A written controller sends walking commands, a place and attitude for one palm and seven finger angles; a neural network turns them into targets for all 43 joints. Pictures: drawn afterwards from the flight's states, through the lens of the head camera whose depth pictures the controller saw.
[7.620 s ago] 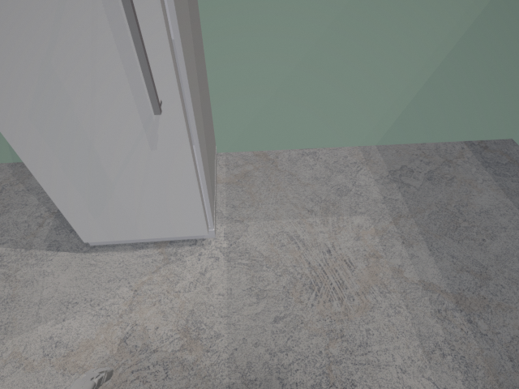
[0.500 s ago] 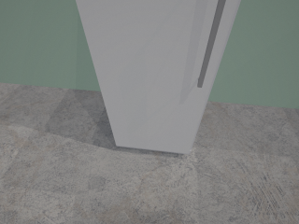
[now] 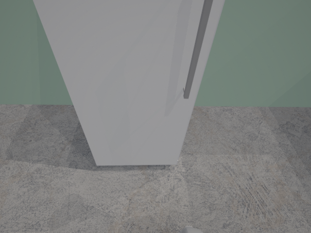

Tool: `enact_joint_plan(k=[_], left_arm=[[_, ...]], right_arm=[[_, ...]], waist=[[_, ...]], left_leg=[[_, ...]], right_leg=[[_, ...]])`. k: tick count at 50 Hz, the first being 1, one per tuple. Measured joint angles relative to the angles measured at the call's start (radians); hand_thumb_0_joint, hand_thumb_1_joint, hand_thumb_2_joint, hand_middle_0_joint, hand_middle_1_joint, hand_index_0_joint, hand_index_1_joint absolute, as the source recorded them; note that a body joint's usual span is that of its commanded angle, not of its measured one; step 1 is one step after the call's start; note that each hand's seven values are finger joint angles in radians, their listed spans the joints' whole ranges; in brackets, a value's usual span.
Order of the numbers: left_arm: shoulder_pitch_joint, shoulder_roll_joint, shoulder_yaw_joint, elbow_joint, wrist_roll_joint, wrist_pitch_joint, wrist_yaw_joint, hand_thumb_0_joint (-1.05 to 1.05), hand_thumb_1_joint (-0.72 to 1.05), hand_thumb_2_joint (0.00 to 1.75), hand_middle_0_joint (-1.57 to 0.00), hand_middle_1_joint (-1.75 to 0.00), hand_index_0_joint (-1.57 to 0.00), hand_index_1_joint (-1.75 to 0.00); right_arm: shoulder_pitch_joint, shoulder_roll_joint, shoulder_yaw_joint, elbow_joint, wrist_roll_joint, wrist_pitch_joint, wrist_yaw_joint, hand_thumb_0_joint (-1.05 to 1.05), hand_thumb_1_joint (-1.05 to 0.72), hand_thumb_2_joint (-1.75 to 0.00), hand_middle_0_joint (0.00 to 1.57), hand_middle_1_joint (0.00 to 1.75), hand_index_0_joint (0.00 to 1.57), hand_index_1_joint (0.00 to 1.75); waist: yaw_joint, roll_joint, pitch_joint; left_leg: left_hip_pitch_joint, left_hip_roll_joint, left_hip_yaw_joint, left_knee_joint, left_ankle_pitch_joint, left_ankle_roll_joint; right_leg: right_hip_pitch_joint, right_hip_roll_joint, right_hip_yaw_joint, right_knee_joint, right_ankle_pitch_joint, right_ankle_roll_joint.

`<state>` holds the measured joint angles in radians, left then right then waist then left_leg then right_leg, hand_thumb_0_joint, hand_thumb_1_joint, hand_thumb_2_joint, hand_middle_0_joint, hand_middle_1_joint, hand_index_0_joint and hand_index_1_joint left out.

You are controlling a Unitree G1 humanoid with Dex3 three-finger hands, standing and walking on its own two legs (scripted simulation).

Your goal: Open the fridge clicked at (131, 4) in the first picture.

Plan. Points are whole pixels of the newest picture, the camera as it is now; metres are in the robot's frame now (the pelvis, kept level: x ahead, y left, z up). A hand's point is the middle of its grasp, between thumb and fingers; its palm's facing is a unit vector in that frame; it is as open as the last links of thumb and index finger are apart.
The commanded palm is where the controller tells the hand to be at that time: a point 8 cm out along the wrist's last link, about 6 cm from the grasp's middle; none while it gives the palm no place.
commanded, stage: take the last steps up to it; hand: right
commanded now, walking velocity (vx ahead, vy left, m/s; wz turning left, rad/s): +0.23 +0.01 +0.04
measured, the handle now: (198, 36) +0.63 -0.11 +0.21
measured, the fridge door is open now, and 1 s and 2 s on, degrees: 0 0 0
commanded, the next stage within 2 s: come to a stop and stand still in 0.24 s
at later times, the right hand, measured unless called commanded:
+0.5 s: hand (225, 216) +0.22 -0.23 -0.17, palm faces +0.01 +0.98 -0.21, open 7.4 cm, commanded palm none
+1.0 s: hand out of the picture +0.15 -0.24 -0.19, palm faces +0.02 +0.98 -0.18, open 7.3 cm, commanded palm none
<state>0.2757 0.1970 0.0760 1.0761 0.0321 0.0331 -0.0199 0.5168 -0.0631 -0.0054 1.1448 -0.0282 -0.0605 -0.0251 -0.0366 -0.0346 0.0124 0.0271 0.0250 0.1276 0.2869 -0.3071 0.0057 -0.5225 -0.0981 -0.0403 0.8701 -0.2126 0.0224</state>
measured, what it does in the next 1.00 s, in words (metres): walks ahead: right foot, then left foot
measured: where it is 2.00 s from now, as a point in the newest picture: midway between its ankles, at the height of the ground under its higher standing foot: outside the picture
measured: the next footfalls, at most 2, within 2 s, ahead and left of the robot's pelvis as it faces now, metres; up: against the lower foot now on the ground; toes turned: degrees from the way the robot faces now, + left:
right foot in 0.12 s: +0.15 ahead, -0.14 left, +0.00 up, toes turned -7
left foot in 0.56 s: +0.24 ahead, +0.10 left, +0.00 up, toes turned +9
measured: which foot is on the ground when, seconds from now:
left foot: down 0.00-0.12, up 0.14-0.54, down 0.56-0.90, up 0.92-1.00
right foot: up 0.00-0.10, down 0.12-0.60, up 0.62-0.88, down 0.90-1.00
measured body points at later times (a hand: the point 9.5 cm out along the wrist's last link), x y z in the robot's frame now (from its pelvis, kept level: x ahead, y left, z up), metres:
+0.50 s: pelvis +0.13 -0.04 +0.00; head +0.13 -0.05 +0.45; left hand +0.15 +0.19 -0.15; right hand +0.22 -0.28 -0.15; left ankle +0.19 +0.09 -0.71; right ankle +0.11 -0.14 -0.74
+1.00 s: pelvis +0.08 -0.06 -0.01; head +0.07 -0.08 +0.44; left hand +0.08 +0.16 -0.16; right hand +0.15 -0.30 -0.17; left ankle +0.16 +0.08 -0.71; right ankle +0.08 -0.16 -0.74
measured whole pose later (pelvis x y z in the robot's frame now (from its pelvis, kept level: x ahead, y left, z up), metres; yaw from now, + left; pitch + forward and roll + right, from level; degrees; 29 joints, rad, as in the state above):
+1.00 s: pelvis +0.08 -0.06 -0.01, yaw +2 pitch -3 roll +1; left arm 0.31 0.12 0.04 1.05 0.03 0.02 0.02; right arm 0.20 -0.18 -0.06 1.04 -0.02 0.07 -0.03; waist 0.01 0.04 0.01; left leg -0.44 0.03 0.01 0.75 -0.32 -0.02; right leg -0.19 -0.01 -0.06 0.55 -0.32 -0.03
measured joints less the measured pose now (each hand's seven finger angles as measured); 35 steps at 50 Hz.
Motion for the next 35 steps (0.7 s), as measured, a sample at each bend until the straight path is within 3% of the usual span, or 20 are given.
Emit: enact_joint_plan(k=[4,6,8,10,13,19,25,28,29,32,35], left_arm=[[-0.078,-0.023,-0.015,-0.019,-0.006,-0.025,0.000,0.01,0.91,0.90,-0.20,-0.30,-0.19,-0.30],[-0.113,-0.033,-0.025,-0.037,-0.005,-0.052,0.005,0.01,0.91,0.90,-0.20,-0.30,-0.19,-0.30],[-0.148,-0.051,-0.032,-0.050,-0.004,-0.083,0.016,0.01,0.91,0.90,-0.20,-0.30,-0.20,-0.30],[-0.158,-0.070,-0.043,-0.058,-0.008,-0.094,0.023,0.00,0.91,0.90,-0.20,-0.30,-0.20,-0.30],[-0.145,-0.091,-0.031,-0.071,-0.023,-0.111,0.043,-0.02,0.93,0.90,-0.20,-0.30,-0.20,-0.30],[-0.093,-0.058,-0.024,-0.061,-0.015,-0.111,0.054,-0.05,0.96,0.90,-0.21,-0.30,-0.20,-0.30],[-0.027,-0.053,-0.036,-0.013,-0.003,-0.067,0.055,-0.02,0.94,0.90,-0.20,-0.30,-0.20,-0.30],[0.000,-0.063,-0.035,0.005,-0.005,-0.044,0.053,-0.01,0.92,0.90,-0.20,-0.30,-0.20,-0.30],[0.004,-0.063,-0.032,0.009,-0.009,-0.036,0.052,-0.01,0.92,0.90,-0.20,-0.30,-0.20,-0.30],[0.001,-0.051,-0.018,0.005,-0.020,-0.010,0.051,0.00,0.92,0.90,-0.20,-0.30,-0.20,-0.30],[-0.013,-0.044,-0.011,0.001,-0.024,0.015,0.052,0.00,0.91,0.90,-0.20,-0.30,-0.20,-0.30]], right_arm=[[0.020,-0.001,-0.002,0.028,-0.003,0.007,-0.001,0.01,-0.91,-0.89,0.20,0.30,0.20,0.30],[0.032,-0.002,-0.004,0.040,0.003,0.011,-0.001,0.01,-0.91,-0.89,0.20,0.30,0.20,0.30],[0.013,-0.009,-0.005,0.053,0.012,0.027,0.000,0.01,-0.91,-0.89,0.20,0.30,0.20,0.30],[-0.013,-0.022,-0.009,0.053,0.014,0.043,-0.001,0.01,-0.91,-0.89,0.20,0.30,0.20,0.30],[-0.077,-0.051,-0.025,0.035,0.008,0.056,0.003,0.01,-0.91,-0.89,0.20,0.30,0.20,0.30],[-0.225,-0.110,-0.053,-0.063,0.003,0.059,0.004,0.01,-0.91,-0.89,0.19,0.30,0.20,0.30],[-0.335,-0.122,-0.045,-0.128,0.007,0.068,-0.004,0.00,-0.91,-0.89,0.19,0.30,0.20,0.30],[-0.351,-0.124,-0.037,-0.148,0.005,0.064,-0.003,0.00,-0.91,-0.89,0.19,0.30,0.20,0.30],[-0.354,-0.120,-0.035,-0.148,0.004,0.060,-0.004,0.00,-0.91,-0.89,0.19,0.30,0.20,0.30],[-0.376,-0.095,-0.021,-0.147,0.004,0.058,-0.002,0.00,-0.91,-0.89,0.19,0.30,0.20,0.30],[-0.397,-0.073,-0.017,-0.158,0.004,0.063,-0.008,0.00,-0.91,-0.89,0.20,0.30,0.20,0.30]], waist=[[-0.030,0.026,0.026],[-0.034,0.037,0.036],[-0.031,0.058,0.057],[-0.030,0.065,0.058],[-0.008,0.068,0.040],[0.014,0.078,0.000],[0.040,0.069,0.015],[0.048,0.067,0.034],[0.049,0.059,0.039],[0.076,0.010,0.074],[0.069,-0.001,0.107]], left_leg=[[0.008,0.026,0.000,0.051,-0.063,-0.032],[-0.016,0.043,-0.008,0.149,-0.125,-0.048],[-0.115,0.065,-0.044,0.407,-0.185,-0.031],[-0.233,0.057,-0.075,0.671,-0.219,-0.011],[-0.374,0.063,-0.065,0.836,-0.139,-0.009],[-0.508,0.079,-0.063,0.746,0.014,-0.030],[-0.434,0.064,-0.064,0.452,0.058,-0.039],[-0.352,0.055,-0.058,0.280,0.185,-0.030],[-0.347,0.047,-0.058,0.274,0.175,-0.016],[-0.365,0.031,-0.031,0.309,0.102,0.014],[-0.378,0.036,-0.026,0.296,0.119,0.018]], right_leg=[[0.077,0.020,-0.051,-0.185,-0.042,-0.021],[0.148,0.041,-0.080,-0.299,0.017,-0.038],[0.155,0.051,-0.102,-0.253,0.001,-0.061],[0.196,0.046,-0.125,-0.246,-0.059,-0.074],[0.276,0.051,-0.145,-0.326,-0.057,-0.067],[0.384,0.081,-0.152,-0.463,-0.026,-0.075],[0.426,0.080,-0.138,-0.447,-0.066,-0.055],[0.419,0.072,-0.144,-0.372,-0.122,-0.034],[0.406,0.063,-0.147,-0.335,-0.146,-0.026],[0.324,0.050,-0.082,-0.180,-0.254,-0.013],[0.220,0.077,-0.023,0.046,-0.341,-0.004]])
